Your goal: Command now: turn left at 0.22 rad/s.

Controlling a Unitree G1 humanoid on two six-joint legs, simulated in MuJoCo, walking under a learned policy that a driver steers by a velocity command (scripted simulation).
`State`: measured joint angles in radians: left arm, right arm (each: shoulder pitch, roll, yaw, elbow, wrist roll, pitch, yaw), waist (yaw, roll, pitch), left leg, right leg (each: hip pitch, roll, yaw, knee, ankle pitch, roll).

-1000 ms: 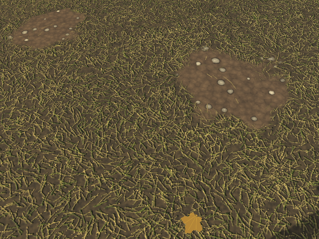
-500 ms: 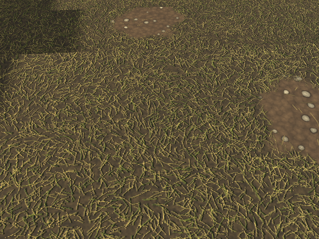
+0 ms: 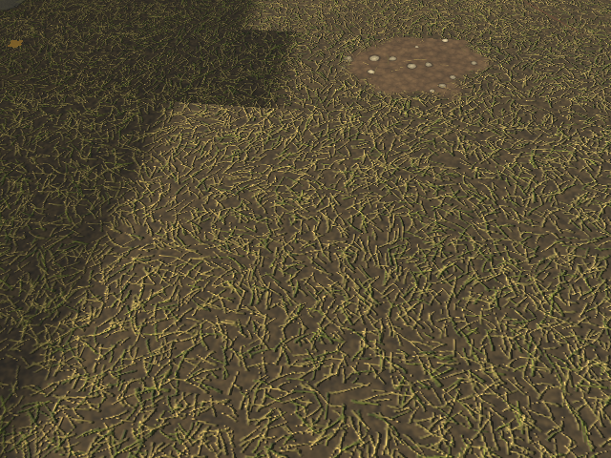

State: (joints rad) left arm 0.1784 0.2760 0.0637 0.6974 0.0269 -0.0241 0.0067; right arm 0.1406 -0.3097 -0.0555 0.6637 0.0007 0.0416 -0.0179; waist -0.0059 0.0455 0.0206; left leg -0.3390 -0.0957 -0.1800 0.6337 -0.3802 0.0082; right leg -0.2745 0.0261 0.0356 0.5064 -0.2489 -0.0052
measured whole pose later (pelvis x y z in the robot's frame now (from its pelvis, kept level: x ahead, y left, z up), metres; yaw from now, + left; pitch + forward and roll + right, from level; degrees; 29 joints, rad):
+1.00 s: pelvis +0.25 +0.06 -0.01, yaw +1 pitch +2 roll +0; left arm 0.42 0.30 0.04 0.84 -0.03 -0.05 0.01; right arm 0.06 -0.28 -0.04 0.66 0.01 -0.09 0.04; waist 0.06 -0.01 0.05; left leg -0.47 -0.02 0.05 0.59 -0.15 0.06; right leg -0.14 -0.01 0.07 0.96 -0.50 -0.02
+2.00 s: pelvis +0.78 +0.04 -0.01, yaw -4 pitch +2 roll -2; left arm 0.33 0.31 0.06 0.83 -0.01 -0.03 0.02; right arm 0.04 -0.27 -0.03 0.72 -0.04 -0.08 0.00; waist 0.08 0.01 0.06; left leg -0.48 0.01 -0.02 0.48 -0.01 0.02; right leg -0.20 0.07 0.07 0.76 -0.53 0.01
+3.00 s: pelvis +1.00 -0.03 +0.01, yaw -35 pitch +2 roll +2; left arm 0.32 0.30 0.07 0.76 -0.03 -0.05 0.02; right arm 0.24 -0.26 -0.07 0.88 0.00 -0.10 0.03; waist -0.01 -0.05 0.00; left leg -0.18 -0.04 0.02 0.36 -0.22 0.02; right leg -0.50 -0.04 0.08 1.12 -0.35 -0.03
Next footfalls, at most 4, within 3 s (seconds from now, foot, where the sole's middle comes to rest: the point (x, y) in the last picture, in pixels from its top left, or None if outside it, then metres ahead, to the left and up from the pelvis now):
0.22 left None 0.01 0.14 -0.77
0.94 left None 0.39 0.15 -0.77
1.48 right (360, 363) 0.70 -0.07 -0.77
1.96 left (272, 274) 0.96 0.14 -0.77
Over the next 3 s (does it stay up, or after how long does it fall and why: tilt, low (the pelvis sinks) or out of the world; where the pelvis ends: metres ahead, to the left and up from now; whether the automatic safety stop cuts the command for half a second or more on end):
stays up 1.00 -0.03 0.01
